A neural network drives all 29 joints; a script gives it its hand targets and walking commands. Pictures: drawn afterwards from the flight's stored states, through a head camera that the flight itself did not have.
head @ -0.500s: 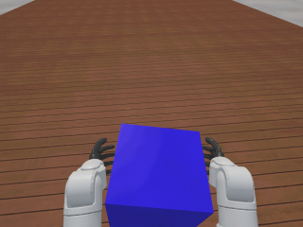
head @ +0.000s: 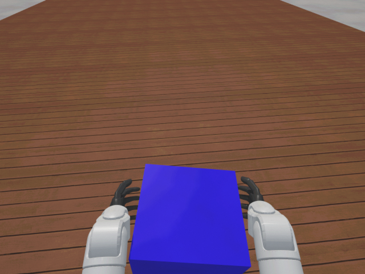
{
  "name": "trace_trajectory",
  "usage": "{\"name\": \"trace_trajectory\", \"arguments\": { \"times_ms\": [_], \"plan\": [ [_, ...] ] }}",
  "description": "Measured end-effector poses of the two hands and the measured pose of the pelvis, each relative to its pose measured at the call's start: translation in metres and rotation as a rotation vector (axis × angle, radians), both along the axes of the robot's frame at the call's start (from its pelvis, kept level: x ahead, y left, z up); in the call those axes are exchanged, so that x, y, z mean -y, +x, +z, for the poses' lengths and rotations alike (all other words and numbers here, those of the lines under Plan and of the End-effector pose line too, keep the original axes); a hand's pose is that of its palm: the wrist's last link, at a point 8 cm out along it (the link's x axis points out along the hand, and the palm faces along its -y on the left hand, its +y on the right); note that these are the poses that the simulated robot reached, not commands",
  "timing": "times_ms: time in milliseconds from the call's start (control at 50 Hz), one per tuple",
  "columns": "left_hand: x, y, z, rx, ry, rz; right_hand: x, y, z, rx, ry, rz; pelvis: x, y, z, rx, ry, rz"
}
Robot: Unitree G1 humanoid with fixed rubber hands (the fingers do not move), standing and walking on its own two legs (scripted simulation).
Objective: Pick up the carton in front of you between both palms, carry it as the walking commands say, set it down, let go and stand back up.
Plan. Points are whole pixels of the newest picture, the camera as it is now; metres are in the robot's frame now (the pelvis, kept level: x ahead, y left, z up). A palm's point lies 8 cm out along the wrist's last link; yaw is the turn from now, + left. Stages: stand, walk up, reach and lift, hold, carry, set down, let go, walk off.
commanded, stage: carry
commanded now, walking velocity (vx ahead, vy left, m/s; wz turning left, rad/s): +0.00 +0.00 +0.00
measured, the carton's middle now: (184, 231) +0.27 +0.01 -0.04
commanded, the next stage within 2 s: hold in 0.70 s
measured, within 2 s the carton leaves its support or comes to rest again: neither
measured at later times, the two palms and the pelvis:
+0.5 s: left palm (119, 210) +0.28 +0.15 +0.04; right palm (252, 207) +0.29 -0.15 +0.04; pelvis +0.00 +0.00 +0.00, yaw +0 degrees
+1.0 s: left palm (107, 222) +0.26 +0.17 +0.04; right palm (241, 207) +0.29 -0.12 +0.04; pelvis -0.02 +0.01 +0.01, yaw +5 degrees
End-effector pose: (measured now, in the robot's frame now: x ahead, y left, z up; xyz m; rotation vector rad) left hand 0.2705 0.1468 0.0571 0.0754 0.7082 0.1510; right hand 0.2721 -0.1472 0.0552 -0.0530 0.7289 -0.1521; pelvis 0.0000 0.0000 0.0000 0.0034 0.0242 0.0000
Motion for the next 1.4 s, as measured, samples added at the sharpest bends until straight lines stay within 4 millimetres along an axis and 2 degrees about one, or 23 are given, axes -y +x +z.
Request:
{"name": "trace_trajectory", "arguments": {
  "times_ms": [220,400,720,880,980,1100,1180,1240,1300,1400],
  "plan": [
    [-0.002,0.009,-0.020,0.023,0.004,-0.020,0.000,0.010,-0.019,0.038,-0.002,0.027,0.000,-0.007,0.000,0.001,0.003,-0.002],
    [-0.002,0.017,-0.016,0.074,-0.003,-0.014,0.000,0.016,-0.015,0.089,0.009,0.012,-0.002,-0.007,-0.001,-0.008,0.002,-0.001],
    [-0.008,0.011,-0.017,0.049,-0.003,-0.013,-0.006,0.012,-0.015,0.068,0.009,0.018,-0.006,-0.005,0.000,0.012,-0.004,-0.003],
    [-0.024,-0.009,-0.016,0.032,0.023,0.028,-0.021,0.006,-0.012,0.085,0.029,0.078,-0.008,-0.011,0.009,0.114,-0.003,0.058],
    [-0.027,-0.011,-0.018,0.027,0.005,0.056,-0.026,0.013,-0.015,0.079,0.030,0.084,-0.006,-0.020,0.007,0.143,-0.003,0.082],
    [-0.019,0.007,-0.031,0.016,0.011,0.061,-0.022,0.031,-0.024,0.076,0.063,0.013,0.000,-0.031,0.000,0.129,-0.003,0.126],
    [-0.021,0.020,-0.048,0.001,0.029,0.057,-0.025,0.045,-0.038,0.079,0.064,0.011,0.005,-0.037,-0.007,0.072,-0.004,0.124],
    [-0.025,0.027,-0.069,-0.012,0.036,0.048,-0.028,0.050,-0.061,0.067,0.055,0.019,0.008,-0.042,-0.014,-0.002,-0.005,0.122],
    [-0.028,0.032,-0.101,-0.026,0.043,0.028,-0.031,0.050,-0.094,0.054,0.046,0.016,0.011,-0.048,-0.022,-0.094,-0.007,0.123],
    [-0.030,0.036,-0.165,-0.027,0.039,-0.010,-0.032,0.047,-0.159,0.054,0.031,-0.019,0.013,-0.058,-0.045,-0.270,-0.013,0.128]
  ]
}}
